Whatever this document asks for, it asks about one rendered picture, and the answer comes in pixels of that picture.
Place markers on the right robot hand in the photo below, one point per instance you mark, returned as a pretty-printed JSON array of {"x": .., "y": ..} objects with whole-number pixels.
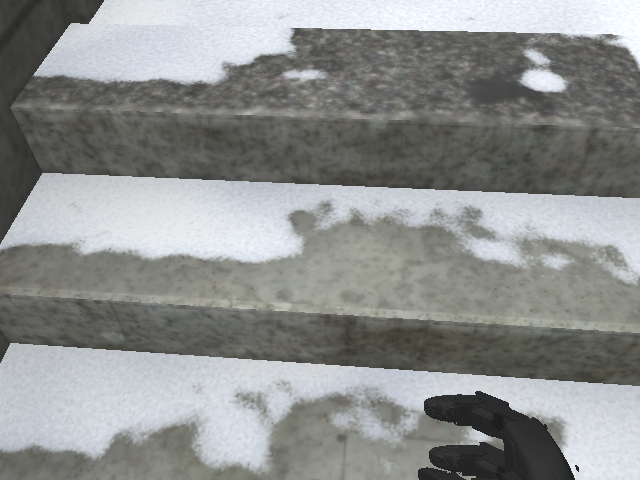
[{"x": 530, "y": 452}]

